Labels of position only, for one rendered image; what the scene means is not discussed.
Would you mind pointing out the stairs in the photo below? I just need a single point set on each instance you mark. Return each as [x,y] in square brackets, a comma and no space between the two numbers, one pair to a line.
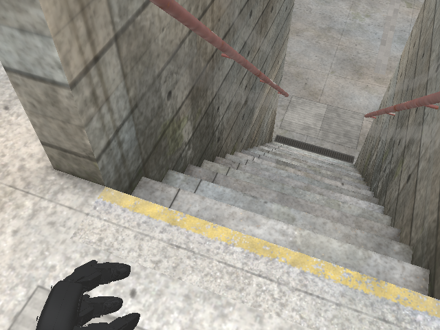
[303,201]

